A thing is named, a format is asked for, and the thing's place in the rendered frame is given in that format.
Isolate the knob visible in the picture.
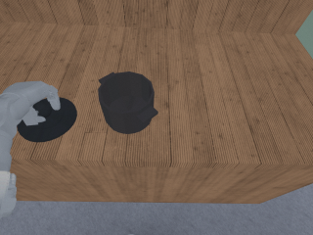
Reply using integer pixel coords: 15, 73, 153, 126
32, 101, 52, 118

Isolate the pot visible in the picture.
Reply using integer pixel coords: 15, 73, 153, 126
98, 71, 158, 134

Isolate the lid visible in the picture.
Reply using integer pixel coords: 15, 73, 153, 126
17, 97, 77, 143

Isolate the robot left upper arm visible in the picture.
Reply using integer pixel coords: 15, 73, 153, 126
0, 170, 17, 235

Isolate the robot left hand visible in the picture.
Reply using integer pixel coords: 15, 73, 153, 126
3, 80, 61, 126

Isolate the table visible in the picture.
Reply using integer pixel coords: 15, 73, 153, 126
0, 0, 313, 204

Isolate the left robot forearm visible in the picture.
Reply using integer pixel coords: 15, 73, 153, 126
0, 91, 30, 172

